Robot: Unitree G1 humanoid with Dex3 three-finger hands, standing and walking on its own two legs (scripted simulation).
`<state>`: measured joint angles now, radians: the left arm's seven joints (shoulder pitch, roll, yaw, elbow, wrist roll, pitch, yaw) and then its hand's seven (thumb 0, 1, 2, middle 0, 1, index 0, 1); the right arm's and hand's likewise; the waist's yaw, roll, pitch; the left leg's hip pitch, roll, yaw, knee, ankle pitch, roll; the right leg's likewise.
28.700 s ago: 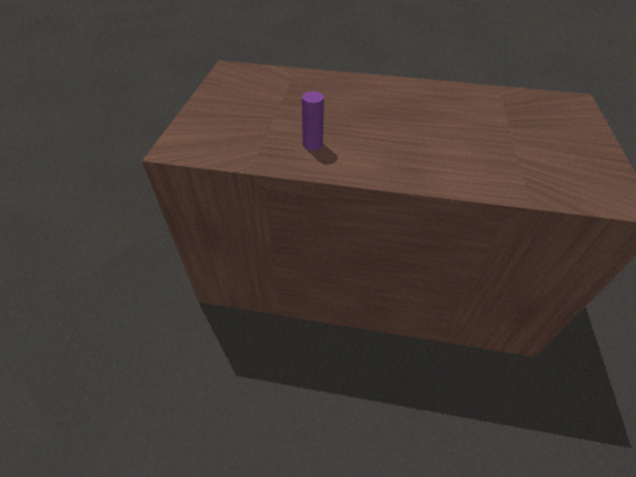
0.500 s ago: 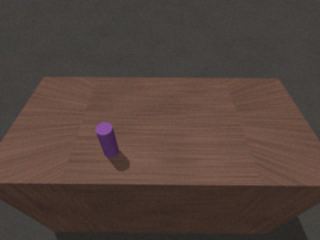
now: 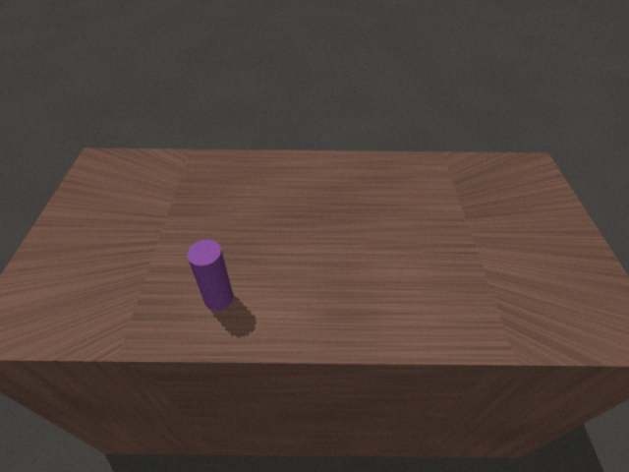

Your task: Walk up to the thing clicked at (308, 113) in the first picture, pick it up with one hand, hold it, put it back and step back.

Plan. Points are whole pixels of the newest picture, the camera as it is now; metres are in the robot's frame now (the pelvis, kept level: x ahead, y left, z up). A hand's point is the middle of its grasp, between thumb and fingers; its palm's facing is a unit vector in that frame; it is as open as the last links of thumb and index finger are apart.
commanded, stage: stand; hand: left
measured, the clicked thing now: (212, 276) +0.43 +0.19 -0.07
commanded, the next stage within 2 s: step back in 0.02 s
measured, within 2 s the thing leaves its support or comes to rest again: neither
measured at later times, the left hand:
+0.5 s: hand out of the picture +0.06 +0.29 -0.18, palm faces -0.03 -0.92 -0.38, open 7.4 cm
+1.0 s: hand out of the picture -0.07 +0.27 -0.16, palm faces -0.07 -0.92 -0.39, open 7.4 cm
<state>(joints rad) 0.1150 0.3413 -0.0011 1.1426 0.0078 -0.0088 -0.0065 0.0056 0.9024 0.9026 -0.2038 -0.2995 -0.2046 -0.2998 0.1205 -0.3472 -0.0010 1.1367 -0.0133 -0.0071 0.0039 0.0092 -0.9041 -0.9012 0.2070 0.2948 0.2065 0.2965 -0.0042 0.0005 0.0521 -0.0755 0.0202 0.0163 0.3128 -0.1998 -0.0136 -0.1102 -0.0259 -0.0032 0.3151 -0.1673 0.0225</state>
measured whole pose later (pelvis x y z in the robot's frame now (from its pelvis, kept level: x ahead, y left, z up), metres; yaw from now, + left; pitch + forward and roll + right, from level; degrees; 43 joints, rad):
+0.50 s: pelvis -0.09 +0.02 -0.04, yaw +1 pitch -1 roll +1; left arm 0.02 0.42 0.04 0.85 0.02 0.06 0.01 0.01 0.90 0.90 -0.21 -0.30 -0.21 -0.30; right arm 0.15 -0.40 -0.07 0.93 -0.03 0.05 0.01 0.01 -0.91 -0.90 0.21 0.29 0.20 0.30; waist -0.01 -0.06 0.19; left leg -0.26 -0.04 -0.03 0.70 -0.42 0.01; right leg -0.47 -0.07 0.04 0.74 -0.29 0.02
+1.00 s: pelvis -0.18 +0.02 -0.02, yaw -3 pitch -2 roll +1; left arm 0.15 0.34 0.06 0.83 0.03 0.04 0.00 0.01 0.90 0.90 -0.21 -0.30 -0.21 -0.30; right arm 0.12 -0.41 -0.04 0.87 0.01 0.05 -0.03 0.01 -0.90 -0.90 0.21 0.29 0.21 0.30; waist 0.02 0.02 0.18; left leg -0.44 -0.10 -0.14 1.16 -0.54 0.00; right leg -0.31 0.02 0.06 0.62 -0.28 -0.02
